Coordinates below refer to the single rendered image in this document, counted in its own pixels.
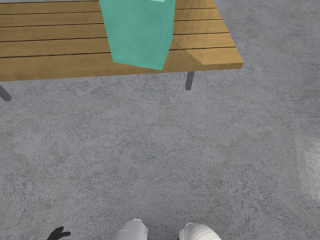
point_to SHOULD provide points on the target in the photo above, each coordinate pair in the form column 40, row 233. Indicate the robot thigh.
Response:
column 197, row 231
column 132, row 230

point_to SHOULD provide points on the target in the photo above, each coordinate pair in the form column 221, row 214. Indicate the left robot thigh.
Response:
column 132, row 230

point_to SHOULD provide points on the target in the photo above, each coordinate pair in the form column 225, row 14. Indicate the right robot thigh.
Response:
column 197, row 231

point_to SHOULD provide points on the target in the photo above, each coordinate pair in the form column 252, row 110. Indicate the table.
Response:
column 67, row 39

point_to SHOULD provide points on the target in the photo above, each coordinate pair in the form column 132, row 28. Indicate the robot left hand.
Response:
column 57, row 234

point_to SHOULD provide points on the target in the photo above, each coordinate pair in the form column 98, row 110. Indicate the carton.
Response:
column 139, row 32

